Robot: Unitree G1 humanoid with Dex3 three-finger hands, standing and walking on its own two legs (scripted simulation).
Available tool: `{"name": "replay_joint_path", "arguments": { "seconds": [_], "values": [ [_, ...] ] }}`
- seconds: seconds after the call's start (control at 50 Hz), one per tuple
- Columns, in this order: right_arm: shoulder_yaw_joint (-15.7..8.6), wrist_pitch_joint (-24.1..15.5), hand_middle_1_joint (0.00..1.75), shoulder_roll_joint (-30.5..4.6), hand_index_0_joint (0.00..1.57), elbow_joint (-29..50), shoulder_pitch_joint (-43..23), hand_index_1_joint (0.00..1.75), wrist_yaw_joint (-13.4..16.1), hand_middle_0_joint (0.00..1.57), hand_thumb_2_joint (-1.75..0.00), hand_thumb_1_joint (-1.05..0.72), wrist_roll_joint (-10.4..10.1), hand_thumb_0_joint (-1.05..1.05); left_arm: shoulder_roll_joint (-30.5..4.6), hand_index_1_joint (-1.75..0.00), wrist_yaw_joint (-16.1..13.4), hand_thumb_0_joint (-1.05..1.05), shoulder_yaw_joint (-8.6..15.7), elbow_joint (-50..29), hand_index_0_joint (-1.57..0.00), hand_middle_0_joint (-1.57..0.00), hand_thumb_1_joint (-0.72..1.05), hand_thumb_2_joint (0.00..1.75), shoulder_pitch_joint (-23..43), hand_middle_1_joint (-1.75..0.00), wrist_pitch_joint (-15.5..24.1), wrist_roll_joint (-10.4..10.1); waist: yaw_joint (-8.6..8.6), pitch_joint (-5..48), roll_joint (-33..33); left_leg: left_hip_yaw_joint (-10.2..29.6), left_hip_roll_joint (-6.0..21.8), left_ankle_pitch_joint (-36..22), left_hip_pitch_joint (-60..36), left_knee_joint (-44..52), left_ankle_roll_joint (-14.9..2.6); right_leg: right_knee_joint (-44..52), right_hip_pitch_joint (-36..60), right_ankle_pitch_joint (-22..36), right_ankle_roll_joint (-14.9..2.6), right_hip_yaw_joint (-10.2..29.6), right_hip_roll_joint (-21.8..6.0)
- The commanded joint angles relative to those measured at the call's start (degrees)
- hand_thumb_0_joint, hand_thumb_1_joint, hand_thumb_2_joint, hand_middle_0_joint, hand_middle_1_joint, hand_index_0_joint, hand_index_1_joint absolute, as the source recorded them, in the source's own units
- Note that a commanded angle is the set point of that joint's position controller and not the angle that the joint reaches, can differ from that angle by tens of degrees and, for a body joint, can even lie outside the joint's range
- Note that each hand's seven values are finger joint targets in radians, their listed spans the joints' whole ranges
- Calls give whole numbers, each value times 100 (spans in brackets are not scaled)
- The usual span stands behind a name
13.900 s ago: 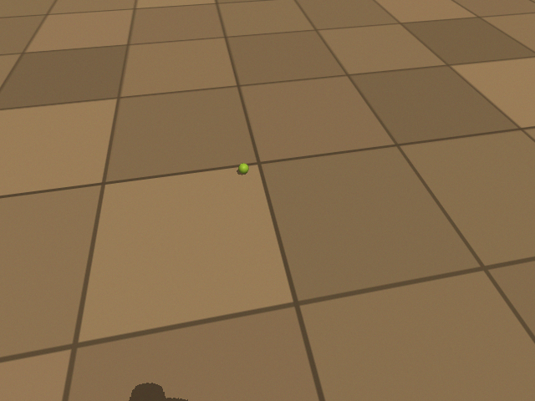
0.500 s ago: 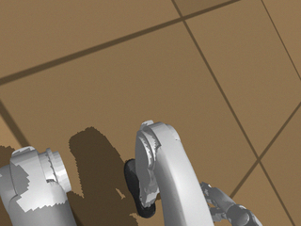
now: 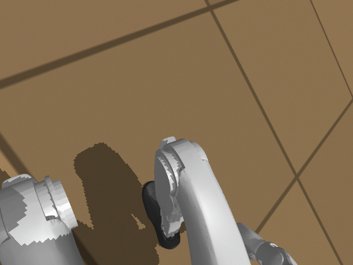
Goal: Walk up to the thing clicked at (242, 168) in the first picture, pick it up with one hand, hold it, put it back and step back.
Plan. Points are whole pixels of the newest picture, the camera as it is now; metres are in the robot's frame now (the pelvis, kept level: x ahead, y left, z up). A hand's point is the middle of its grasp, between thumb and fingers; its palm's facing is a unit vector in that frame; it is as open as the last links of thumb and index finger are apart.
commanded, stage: close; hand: left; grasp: from above
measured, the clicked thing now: out of the picture +0.40 +0.37 -0.27
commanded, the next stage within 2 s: settle in 1.70 s
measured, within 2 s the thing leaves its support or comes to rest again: neither
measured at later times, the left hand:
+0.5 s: hand out of the picture +0.39 +0.36 -0.25, palm faces -0.41 -0.18 -0.90, open 12.9 cm
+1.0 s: hand out of the picture +0.37 +0.36 -0.25, palm faces -0.44 -0.21 -0.87, open 11.1 cm
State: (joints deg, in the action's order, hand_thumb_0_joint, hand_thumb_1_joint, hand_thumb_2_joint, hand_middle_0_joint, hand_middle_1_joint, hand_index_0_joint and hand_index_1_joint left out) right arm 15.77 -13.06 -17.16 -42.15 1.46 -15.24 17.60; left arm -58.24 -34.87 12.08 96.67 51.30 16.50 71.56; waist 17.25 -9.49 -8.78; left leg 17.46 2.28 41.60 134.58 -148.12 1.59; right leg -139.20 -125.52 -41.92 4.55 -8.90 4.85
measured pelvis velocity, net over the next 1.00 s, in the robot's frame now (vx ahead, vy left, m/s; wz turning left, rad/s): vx -0.01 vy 0.00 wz -0.01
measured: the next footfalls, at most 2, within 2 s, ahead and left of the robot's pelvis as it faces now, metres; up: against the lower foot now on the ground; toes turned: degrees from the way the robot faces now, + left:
none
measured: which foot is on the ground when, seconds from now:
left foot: down 0.00-1.00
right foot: down 0.00-1.00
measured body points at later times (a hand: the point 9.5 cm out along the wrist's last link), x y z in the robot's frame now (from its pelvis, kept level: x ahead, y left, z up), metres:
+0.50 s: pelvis -0.01 +0.00 +0.00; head +0.25 +0.15 +0.34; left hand +0.41 +0.36 -0.20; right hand +0.10 -0.26 -0.06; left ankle +0.06 +0.13 -0.26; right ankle +0.10 -0.13 -0.26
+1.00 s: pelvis -0.01 +0.00 +0.00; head +0.25 +0.15 +0.34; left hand +0.39 +0.37 -0.20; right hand +0.10 -0.25 -0.07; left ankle +0.06 +0.13 -0.26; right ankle +0.10 -0.13 -0.26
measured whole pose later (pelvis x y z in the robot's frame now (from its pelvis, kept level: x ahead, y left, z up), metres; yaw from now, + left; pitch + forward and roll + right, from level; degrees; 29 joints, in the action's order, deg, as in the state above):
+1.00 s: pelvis -0.01 +0.00 +0.00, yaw -1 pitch +24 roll -14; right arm 16.2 -12.4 -18.4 -41.7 0.1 -14.9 17.8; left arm -58.4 -36.5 9.9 96.6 50.8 19.5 73.3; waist 16.5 -9.9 -9.5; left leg 18.4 2.3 40.9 133.9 -148.3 1.9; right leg -138.8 -125.0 -40.6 4.3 -9.7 5.2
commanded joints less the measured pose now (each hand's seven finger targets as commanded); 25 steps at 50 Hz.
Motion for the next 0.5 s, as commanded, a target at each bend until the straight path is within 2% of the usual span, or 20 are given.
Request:
{"name": "replay_joint_path", "arguments": {
  "seconds": [0.0,0.02,0.06,0.1,0.16,0.18,0.2,0.26,0.28,0.32,0.36,0.44,0.48],
  "values": [
    [-491,50,30,-1893,20,-59,877,30,66,20,-90,-89,-8,0,-1387,-100,-282,0,56,-536,-7,-6,-50,95,898,-101,237,-13,131,3827,2956,-764,196,-1685,-3018,1427,-149,1144,1877,2051,-485,-792,219],
    [-553,73,30,-1987,20,-40,859,30,75,20,-90,-88,0,0,-1377,-101,-313,0,65,-508,-10,-7,-44,91,863,-104,268,15,120,3746,2987,-774,181,-1608,-2995,1454,-138,1110,1785,1973,-498,-813,207],
    [-512,94,30,-1976,20,-17,877,30,60,20,-90,-88,35,0,-1469,-100,-372,0,31,-545,-11,-9,-42,90,1054,-103,280,112,176,3646,3017,-775,188,-1503,-2953,1451,-139,1106,1749,1906,-497,-817,206],
    [-540,109,30,-1995,20,-45,754,30,92,20,-90,-88,27,0,-1472,-98,-469,0,-19,-685,-13,-11,-39,89,1173,-101,284,171,132,3660,3101,-767,190,-1340,-2939,1480,-133,1137,1636,1728,-529,-803,223],
    [-533,59,30,-2031,20,-52,726,30,88,20,-89,-88,60,0,-1308,-98,-615,0,-183,-535,-15,-12,-36,86,1184,-101,199,261,203,3569,2936,-773,182,-1189,-2886,1434,-141,1124,1518,1613,-518,-825,224],
    [-558,31,30,-2046,20,-127,668,30,102,20,-89,-88,56,0,-1287,-96,-670,0,-208,-607,-16,-13,-35,85,1232,-99,176,199,176,3560,2877,-773,178,-1104,-2818,1432,-135,1160,1481,1506,-515,-834,227],
    [-560,-3,30,-2045,20,-91,664,30,105,20,-89,-88,62,0,-1240,-97,-697,0,-280,-389,-16,-13,-35,85,1162,-100,101,261,205,3444,2939,-816,171,-1006,-2775,1461,-142,1217,1469,1437,-528,-762,235],
    [-571,-78,30,-2084,20,-75,655,30,115,20,-89,-88,4,0,-1292,-93,-730,0,-372,-362,-20,-16,-30,80,1272,-97,-63,195,199,3297,2656,-829,173,-751,-2561,1475,-176,1329,1374,1209,-514,-712,236],
    [-587,-90,30,-2089,20,-94,618,30,145,20,-89,-88,-41,0,-1328,-93,-750,0,-392,-443,-20,-16,-29,80,1351,-97,-118,164,157,3312,2674,-844,174,-730,-2525,1487,-180,1405,1404,1158,-524,-651,239],
    [-569,-162,30,-2066,20,-88,693,30,110,20,-90,-88,-38,0,-1213,-92,-721,0,-458,-394,-21,-17,-29,79,1433,-96,-218,97,195,3369,2670,-814,166,-793,-2575,1491,-179,1331,1342,1232,-514,-698,220],
    [-571,-184,30,-2062,20,-54,654,30,105,20,-90,-88,-66,0,-1176,-92,-709,0,-460,-323,-21,-18,-28,78,1364,-96,-302,16,153,3494,2716,-782,191,-919,-2691,1537,-177,1329,1445,1396,-519,-689,252],
    [-573,-282,30,-2090,20,0,734,30,46,20,-90,-88,-113,0,-1311,-89,-566,0,-251,-191,-25,-21,-23,73,1221,-93,-411,-105,122,3575,2905,-695,200,-1218,-2914,1544,-136,1151,1428,1639,-503,-766,186],
    [-578,-287,30,-2092,20,-36,774,30,37,20,-90,-89,-108,0,-1575,-87,-477,0,-68,-329,-27,-24,-23,73,1227,-91,-411,-106,82,3608,3031,-737,197,-1287,-2929,1523,-131,1135,1550,1681,-508,-732,183]
  ]
}}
